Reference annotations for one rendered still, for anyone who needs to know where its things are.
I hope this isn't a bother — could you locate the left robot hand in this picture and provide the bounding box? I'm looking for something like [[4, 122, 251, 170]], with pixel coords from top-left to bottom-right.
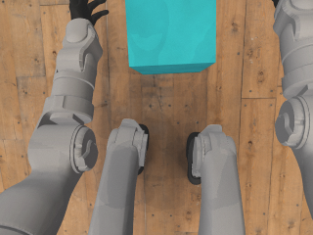
[[68, 0, 109, 26]]

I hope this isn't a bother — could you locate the robot right forearm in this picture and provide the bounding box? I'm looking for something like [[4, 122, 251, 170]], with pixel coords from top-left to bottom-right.
[[273, 0, 313, 99]]

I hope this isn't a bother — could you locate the left robot upper arm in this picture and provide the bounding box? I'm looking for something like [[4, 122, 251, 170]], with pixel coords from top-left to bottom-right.
[[0, 124, 99, 235]]

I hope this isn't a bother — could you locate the left robot shin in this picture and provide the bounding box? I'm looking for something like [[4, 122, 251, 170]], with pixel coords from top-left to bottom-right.
[[106, 118, 143, 168]]

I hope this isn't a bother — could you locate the carton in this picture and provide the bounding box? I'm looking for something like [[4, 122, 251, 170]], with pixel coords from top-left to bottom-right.
[[125, 0, 216, 75]]

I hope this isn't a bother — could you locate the right robot upper arm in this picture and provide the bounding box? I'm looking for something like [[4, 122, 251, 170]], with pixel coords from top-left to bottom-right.
[[275, 95, 313, 220]]

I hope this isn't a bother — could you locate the robot left forearm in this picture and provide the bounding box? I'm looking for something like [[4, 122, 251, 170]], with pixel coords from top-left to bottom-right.
[[27, 18, 103, 164]]

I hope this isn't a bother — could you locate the robot shin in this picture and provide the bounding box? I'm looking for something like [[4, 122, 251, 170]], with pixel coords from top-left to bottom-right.
[[192, 124, 237, 177], [106, 118, 143, 168]]

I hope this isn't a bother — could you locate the right robot shin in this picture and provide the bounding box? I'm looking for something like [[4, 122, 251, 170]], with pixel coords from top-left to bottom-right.
[[192, 124, 237, 177]]

